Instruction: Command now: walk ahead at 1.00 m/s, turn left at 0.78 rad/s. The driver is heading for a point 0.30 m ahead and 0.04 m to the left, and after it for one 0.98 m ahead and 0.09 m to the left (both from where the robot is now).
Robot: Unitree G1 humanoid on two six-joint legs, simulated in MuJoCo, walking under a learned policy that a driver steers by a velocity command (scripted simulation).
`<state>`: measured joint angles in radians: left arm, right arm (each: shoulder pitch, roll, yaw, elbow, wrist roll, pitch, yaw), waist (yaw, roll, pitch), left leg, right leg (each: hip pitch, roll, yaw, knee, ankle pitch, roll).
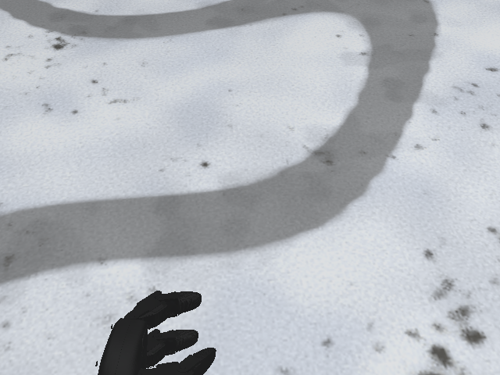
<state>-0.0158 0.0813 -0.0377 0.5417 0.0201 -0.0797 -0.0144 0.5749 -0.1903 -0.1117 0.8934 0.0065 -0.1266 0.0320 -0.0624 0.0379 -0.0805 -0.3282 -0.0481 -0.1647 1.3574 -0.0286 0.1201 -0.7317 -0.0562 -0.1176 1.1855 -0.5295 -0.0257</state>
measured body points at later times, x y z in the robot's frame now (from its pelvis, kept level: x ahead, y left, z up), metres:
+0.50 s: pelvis +0.47 +0.07 +0.08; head +0.47 +0.07 +0.53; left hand +0.56 +0.34 -0.02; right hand +0.57 -0.19 -0.05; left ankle +0.44 +0.09 -0.64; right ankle +0.44 -0.10 -0.51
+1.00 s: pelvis +0.93 +0.10 +0.09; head +0.97 +0.10 +0.54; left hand +0.93 +0.37 -0.04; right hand +1.14 -0.12 +0.01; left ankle +0.99 +0.27 -0.55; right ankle +0.93 +0.09 -0.64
